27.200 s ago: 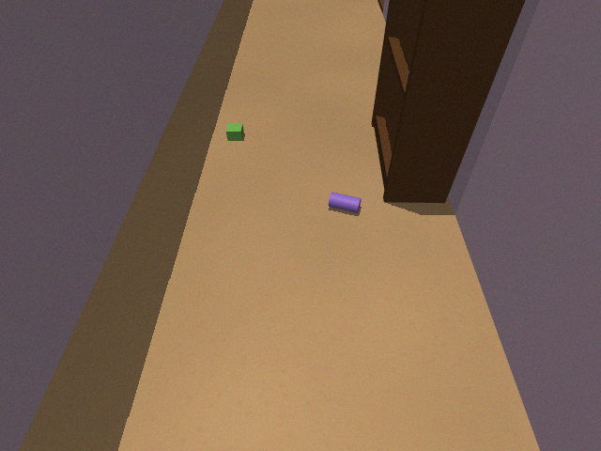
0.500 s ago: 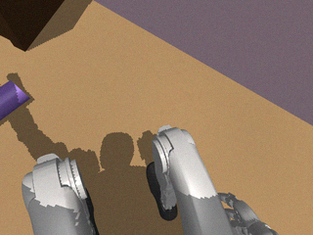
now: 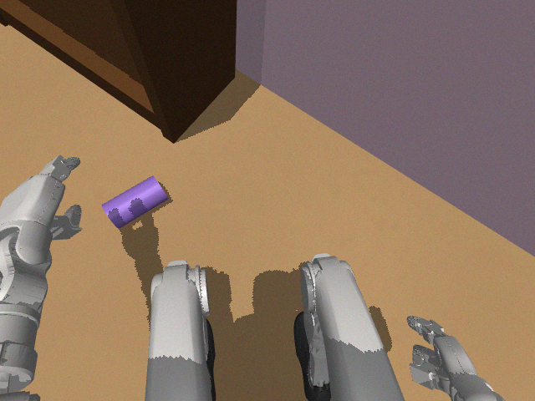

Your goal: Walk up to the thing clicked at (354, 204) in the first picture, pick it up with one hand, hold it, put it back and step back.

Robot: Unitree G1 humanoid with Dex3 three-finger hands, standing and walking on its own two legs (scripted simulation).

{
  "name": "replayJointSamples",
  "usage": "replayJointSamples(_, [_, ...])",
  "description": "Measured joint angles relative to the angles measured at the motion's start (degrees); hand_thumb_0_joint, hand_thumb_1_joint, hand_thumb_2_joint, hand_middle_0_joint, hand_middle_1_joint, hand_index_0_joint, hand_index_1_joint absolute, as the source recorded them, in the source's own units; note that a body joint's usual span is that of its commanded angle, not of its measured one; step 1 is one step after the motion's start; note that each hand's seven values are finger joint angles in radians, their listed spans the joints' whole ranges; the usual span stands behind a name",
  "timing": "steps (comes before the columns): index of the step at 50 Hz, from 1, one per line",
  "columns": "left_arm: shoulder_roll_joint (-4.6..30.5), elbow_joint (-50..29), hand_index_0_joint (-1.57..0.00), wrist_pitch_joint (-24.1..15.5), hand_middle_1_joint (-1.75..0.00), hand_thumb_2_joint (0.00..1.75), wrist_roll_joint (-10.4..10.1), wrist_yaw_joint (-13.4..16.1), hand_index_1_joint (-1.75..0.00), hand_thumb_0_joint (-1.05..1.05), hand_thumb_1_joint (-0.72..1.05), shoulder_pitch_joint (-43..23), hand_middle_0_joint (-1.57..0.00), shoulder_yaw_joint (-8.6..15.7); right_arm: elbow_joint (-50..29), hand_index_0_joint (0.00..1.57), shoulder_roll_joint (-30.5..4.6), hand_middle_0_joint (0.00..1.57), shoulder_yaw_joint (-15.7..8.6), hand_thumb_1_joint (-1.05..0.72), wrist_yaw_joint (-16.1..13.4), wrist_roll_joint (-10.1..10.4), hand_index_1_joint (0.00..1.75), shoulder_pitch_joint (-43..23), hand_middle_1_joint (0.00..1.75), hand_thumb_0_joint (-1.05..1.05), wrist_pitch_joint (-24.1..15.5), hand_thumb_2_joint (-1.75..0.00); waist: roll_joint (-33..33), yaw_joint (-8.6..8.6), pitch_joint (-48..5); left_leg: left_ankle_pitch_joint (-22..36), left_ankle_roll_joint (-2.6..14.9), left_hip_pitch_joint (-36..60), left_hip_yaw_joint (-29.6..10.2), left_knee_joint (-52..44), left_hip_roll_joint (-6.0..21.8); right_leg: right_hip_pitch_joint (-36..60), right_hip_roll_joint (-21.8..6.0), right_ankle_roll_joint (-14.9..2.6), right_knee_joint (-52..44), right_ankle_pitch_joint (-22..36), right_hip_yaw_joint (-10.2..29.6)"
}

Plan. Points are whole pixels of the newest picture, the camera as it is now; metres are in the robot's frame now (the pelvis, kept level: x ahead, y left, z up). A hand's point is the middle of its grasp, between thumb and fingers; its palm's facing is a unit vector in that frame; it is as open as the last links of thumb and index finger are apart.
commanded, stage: home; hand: left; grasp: from above
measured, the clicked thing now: (136, 201) +0.50 +0.30 -0.41
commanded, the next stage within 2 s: none
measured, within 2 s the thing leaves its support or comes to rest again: neither
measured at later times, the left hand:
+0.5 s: hand (23, 302) +0.26 +0.23 +0.11, palm faces +0.10 -0.94 -0.32, open 7.5 cm
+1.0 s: hand out of the picture +0.21 +0.20 +0.23, palm faces +0.18 -0.96 -0.20, open 7.4 cm
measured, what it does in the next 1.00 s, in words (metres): rises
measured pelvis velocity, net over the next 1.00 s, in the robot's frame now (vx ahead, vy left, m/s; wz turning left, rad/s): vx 0.08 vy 0.00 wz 0.13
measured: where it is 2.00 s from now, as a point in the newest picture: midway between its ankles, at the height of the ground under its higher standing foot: (259, 377)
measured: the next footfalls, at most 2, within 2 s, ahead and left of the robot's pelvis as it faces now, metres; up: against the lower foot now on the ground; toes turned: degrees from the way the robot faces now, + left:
none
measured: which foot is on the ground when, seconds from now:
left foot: down 0.00-1.00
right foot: down 0.00-1.00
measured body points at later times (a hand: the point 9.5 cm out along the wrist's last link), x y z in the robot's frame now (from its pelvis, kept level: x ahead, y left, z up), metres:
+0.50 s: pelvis +0.04 +0.00 +0.19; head +0.12 +0.03 +0.63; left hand +0.25 +0.28 +0.13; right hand +0.23 -0.22 +0.11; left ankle +0.08 +0.13 -0.41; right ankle +0.08 -0.14 -0.41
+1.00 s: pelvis +0.08 +0.00 +0.27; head +0.09 +0.00 +0.72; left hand +0.20 +0.25 +0.24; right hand +0.28 -0.22 +0.21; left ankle +0.08 +0.13 -0.41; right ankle +0.08 -0.14 -0.41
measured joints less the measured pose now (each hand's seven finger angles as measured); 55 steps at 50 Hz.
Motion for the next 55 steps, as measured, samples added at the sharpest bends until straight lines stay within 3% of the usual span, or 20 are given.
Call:
replayJointSamples(6, [-5.55, -7.5, -0.21, 4.74, -0.32, 0.89, -9.23, 0.41, -0.33, 0.01, 0.8, 8.69, -0.22, -1.54, -2.37, 0.2, 0.55, 0.2, -0.16, -0.9, -2.1, 1.33, 0.3, -3.16, 0.3, 0.01, -2.17, -0.9, -0.58, 1.46, -0.94, 1.52, -0.24, 10.19, 0.68, -8.87, -0.21, 9.97, -0.66, -0.46, -8.54, 1.41, -0.09])
replayJointSamples(16, [-12.75, -16.97, -0.21, 13.04, -0.3, 0.89, -23.27, 3.39, -0.31, 0.01, 0.86, 21.9, -0.22, -2.61, -3.79, 0.2, 3.47, 0.21, 1.88, -0.9, -5.35, 2.5, 0.3, -2.98, 0.3, 0.01, -5.33, -0.9, -0.32, 1.12, -1.46, 3.65, -0.69, 28.17, 1.36, -23.46, -0.5, 27.79, -1.4, -1.13, -22.93, 3.48, -0.49])
replayJointSamples(23, [-16.65, -22.62, -0.2, 18.8, -0.3, 0.9, -30.72, 5.24, -0.31, 0.02, 0.88, 29.98, -0.21, -2.67, -3.22, 0.2, 4.78, 0.21, 3.35, -0.9, -8.31, 2.94, 0.3, 1.53, 0.3, 0.01, -7.02, -0.9, 0.31, 0.44, -1.19, 5.28, -0.75, 42.05, 2.04, -34.62, -0.3, 41.59, -1.44, -1.21, -34.46, 5.55, -0.51])
replayJointSamples(28, [-19.34, -26.95, -0.2, 21.61, -0.3, 0.9, -34.88, 5.91, -0.3, 0.02, 0.89, 35.86, -0.21, -2.14, -2.66, 0.2, 5.08, 0.21, 3.91, -0.9, -10.86, 3.06, 0.3, 5.66, 0.3, 0.01, -8.68, -0.9, 0.71, -0.17, -0.93, 6.74, -0.7, 51.93, 2.43, -42.73, -0.13, 51.57, -1.35, -1.24, -43.12, 7.44, -0.58])
replayJointSamples(36, [-22.03, -35.2, -0.2, 24.12, -0.3, 0.9, -37.55, 5.5, -0.3, 0.02, 0.9, 45.76, -0.21, -3.1, -3.77, 0.2, 4.67, 0.21, 3.15, -0.9, -13.69, 2.59, 0.3, 10.73, 0.3, 0.02, -11.3, -0.9, 1.37, -0.36, -0.82, 8.99, -0.45, 65.28, 3.46, -53.74, 0.04, 64.9, -1.27, -1.12, -54.86, 10.41, -0.13])
replayJointSamples(44, [-22.84, -40.37, -0.2, 24.75, -0.3, 0.9, -36.91, 4.24, -0.3, 0.01, 0.9, 51.86, -0.21, -4.82, -4.75, 0.2, 4.4, 0.21, 2.53, -0.9, -14.37, 1.85, 0.3, 10.89, 0.3, 0.02, -13.09, -0.9, 1.79, 0.86, -1.32, 10.03, -0.38, 72.65, 4.03, -59.03, -0.28, 72.17, -1.63, -1.02, -60.13, 11.51, 0.14])
replayJointSamples(55, [-22.75, -39.0, -0.2, 24.91, -0.3, 0.9, -36.11, 2.78, -0.3, 0.02, 0.9, 50.8, -0.2, -5.1, -5.2, 0.2, 4.31, 0.21, 2.96, -0.9, -14.08, 0.94, 0.3, 7.79, 0.3, 0.02, -15.46, -0.9, 0.92, 2.28, 0.14, 10.65, -0.8, 74.38, 3.39, -59.89, -0.75, 73.84, -2.03, -1.37, -60.09, 11.3, -0.53])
